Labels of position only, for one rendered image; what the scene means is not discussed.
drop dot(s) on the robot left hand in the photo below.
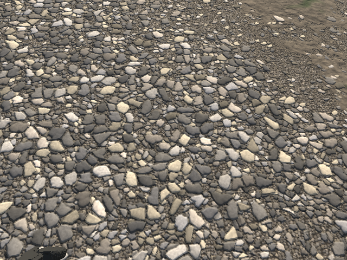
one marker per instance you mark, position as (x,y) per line
(48,253)

